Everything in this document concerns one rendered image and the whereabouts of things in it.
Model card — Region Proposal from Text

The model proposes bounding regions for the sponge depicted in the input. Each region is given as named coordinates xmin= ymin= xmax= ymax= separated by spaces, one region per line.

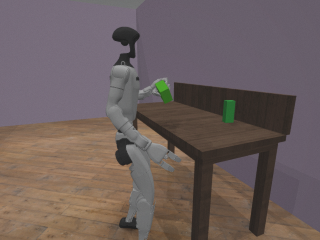
xmin=155 ymin=80 xmax=173 ymax=104

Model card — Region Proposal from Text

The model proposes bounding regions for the table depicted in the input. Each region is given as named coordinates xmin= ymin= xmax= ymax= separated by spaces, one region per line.
xmin=133 ymin=82 xmax=297 ymax=240

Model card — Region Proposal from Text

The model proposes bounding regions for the right robot upper arm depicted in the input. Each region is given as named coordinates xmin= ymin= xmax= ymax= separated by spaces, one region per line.
xmin=105 ymin=65 xmax=130 ymax=118

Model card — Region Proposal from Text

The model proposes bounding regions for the left robot shin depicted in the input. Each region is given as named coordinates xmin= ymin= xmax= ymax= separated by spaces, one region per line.
xmin=126 ymin=188 xmax=141 ymax=222

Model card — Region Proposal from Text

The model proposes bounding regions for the robot right forearm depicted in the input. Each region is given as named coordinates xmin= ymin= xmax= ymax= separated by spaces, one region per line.
xmin=107 ymin=106 xmax=152 ymax=152

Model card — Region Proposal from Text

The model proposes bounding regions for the left robot foot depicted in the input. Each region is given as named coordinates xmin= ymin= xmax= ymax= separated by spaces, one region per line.
xmin=119 ymin=217 xmax=138 ymax=229

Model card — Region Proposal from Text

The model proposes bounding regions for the left robot hand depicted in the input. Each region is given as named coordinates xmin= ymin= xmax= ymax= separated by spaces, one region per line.
xmin=151 ymin=77 xmax=171 ymax=97

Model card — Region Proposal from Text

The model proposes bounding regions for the right robot hand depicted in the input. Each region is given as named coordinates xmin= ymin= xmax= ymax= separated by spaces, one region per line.
xmin=146 ymin=142 xmax=181 ymax=172

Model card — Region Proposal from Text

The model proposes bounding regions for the robot left forearm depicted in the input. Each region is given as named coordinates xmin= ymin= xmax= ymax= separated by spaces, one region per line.
xmin=138 ymin=86 xmax=153 ymax=100

